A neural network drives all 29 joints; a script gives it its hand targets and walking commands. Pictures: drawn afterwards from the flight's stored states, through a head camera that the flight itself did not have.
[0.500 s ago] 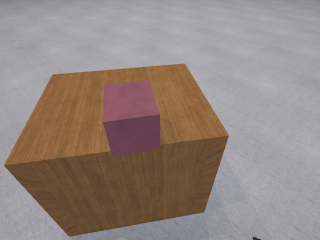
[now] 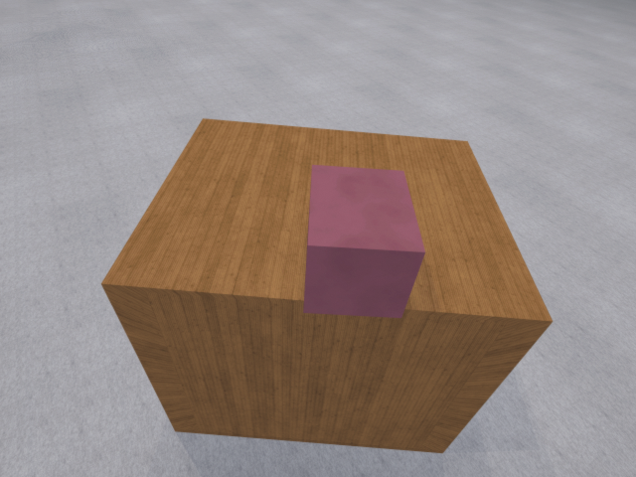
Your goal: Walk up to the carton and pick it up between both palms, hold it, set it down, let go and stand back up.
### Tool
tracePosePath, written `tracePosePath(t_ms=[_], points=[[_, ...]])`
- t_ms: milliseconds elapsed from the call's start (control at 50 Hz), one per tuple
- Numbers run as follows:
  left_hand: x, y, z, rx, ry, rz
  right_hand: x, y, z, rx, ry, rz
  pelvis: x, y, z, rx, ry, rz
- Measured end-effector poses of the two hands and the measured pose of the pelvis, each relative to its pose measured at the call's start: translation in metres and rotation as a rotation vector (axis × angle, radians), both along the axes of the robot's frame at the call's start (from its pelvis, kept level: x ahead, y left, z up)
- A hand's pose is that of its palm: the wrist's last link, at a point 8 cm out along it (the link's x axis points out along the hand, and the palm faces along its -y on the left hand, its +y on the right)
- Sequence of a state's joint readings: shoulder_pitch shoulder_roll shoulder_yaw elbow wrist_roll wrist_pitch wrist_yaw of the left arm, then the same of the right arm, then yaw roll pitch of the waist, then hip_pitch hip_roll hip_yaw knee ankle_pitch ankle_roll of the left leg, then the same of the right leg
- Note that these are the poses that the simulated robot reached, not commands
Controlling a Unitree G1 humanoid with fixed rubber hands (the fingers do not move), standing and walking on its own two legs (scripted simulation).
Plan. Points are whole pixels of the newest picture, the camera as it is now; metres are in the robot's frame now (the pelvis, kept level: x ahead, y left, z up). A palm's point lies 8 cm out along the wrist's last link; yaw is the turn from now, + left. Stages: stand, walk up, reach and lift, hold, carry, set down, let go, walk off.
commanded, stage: walk up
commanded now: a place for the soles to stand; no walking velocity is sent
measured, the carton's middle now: (355, 239) +0.53 -0.05 +0.01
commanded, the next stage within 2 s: reach and lift in 1.52 s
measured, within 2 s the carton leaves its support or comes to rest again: neither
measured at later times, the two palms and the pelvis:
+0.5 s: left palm (206, 466) +0.19 +0.15 -0.10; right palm out of the picture +0.15 -0.27 -0.09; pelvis +0.04 -0.04 +0.01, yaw -2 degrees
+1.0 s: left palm (212, 463) +0.19 +0.14 -0.09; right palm out of the picture +0.17 -0.28 -0.09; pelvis +0.06 -0.07 +0.02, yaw -1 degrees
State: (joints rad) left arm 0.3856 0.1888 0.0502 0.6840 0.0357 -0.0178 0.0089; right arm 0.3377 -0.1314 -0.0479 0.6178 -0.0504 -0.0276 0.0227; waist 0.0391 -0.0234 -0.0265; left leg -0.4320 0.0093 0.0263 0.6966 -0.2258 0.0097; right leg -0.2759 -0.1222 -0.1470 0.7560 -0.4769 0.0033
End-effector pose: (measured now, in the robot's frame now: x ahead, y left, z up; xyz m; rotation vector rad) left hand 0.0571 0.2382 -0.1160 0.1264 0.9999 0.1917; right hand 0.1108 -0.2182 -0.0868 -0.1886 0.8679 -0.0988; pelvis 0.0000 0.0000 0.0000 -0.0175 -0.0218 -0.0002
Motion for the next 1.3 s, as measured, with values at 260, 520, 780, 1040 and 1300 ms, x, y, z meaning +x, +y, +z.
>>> tracePosePath(t_ms=[260, 520, 780, 1040, 1300], points=[[0.066, -0.02, -0.014, -0.057, 0.106, -0.158, -0.016, -0.001, 0.018, -0.068, 0.059, -0.188, 0.024, -0.002, 0.012, 0.021, -0.003, -0.035], [0.135, -0.087, 0.019, -0.047, -0.083, -0.168, 0.046, -0.049, -0.003, 0.02, -0.001, -0.117, 0.039, -0.039, 0.007, 0.011, 0.01, -0.047], [0.157, -0.097, 0.041, -0.044, -0.155, -0.134, 0.059, -0.056, -0.002, 0.054, 0.035, -0.063, 0.051, -0.061, 0.017, 0.03, -0.005, -0.026], [0.129, -0.093, 0.028, -0.058, -0.088, -0.087, 0.062, -0.061, 0.001, 0.034, 0.062, -0.046, 0.055, -0.066, 0.018, 0.021, -0.015, -0.01], [0.11, -0.081, 0.025, -0.05, -0.05, -0.06, 0.064, -0.053, 0.001, 0.038, 0.065, -0.03, 0.056, -0.063, 0.019, 0.014, -0.016, 0.0]])
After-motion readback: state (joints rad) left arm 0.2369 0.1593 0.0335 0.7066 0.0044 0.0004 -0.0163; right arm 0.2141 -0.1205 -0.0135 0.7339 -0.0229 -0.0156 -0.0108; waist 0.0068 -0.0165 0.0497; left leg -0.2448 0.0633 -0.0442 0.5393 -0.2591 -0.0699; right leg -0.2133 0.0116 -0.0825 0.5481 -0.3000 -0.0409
